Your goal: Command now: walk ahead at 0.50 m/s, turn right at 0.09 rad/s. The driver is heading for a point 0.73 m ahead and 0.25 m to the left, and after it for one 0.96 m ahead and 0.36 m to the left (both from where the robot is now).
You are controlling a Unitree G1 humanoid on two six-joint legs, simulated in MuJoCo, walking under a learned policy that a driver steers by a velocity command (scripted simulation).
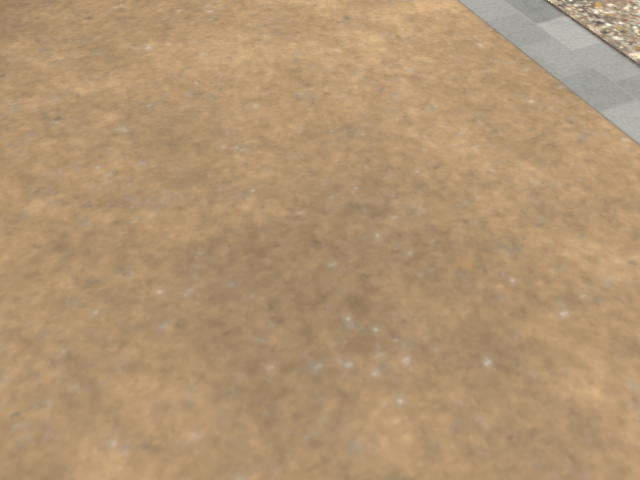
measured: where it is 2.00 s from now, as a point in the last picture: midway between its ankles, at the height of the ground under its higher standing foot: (180, 295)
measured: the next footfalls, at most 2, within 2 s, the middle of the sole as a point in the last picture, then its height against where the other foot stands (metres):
right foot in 0.30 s outside the picture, level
left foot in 0.82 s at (238, 448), level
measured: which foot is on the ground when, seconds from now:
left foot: down 0.00-0.30, up 0.32-0.80, down 0.82-1.00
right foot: up 0.00-0.28, down 0.30-0.80, up 0.82-1.00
